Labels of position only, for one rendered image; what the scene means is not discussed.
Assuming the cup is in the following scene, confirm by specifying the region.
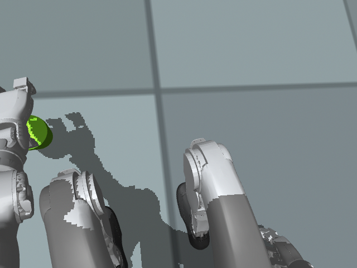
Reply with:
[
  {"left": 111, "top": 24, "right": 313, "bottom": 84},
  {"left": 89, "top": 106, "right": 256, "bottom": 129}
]
[{"left": 26, "top": 115, "right": 53, "bottom": 150}]

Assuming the left robot foot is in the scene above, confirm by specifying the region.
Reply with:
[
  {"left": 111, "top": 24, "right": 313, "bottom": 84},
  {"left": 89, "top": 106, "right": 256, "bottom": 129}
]
[{"left": 105, "top": 206, "right": 128, "bottom": 268}]

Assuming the left robot arm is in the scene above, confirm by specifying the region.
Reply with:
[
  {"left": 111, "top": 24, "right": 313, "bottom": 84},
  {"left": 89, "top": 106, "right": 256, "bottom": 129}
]
[{"left": 0, "top": 118, "right": 34, "bottom": 268}]

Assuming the right robot hand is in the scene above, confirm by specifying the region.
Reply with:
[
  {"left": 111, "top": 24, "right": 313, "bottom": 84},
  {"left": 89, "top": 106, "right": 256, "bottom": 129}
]
[{"left": 259, "top": 228, "right": 303, "bottom": 268}]

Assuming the left robot hand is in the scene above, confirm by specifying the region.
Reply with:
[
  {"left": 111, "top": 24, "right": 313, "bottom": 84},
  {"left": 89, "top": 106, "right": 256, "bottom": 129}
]
[{"left": 0, "top": 77, "right": 39, "bottom": 149}]

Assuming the right robot foot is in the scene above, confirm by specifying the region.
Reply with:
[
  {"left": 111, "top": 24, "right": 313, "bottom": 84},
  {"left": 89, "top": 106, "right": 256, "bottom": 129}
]
[{"left": 176, "top": 182, "right": 210, "bottom": 250}]

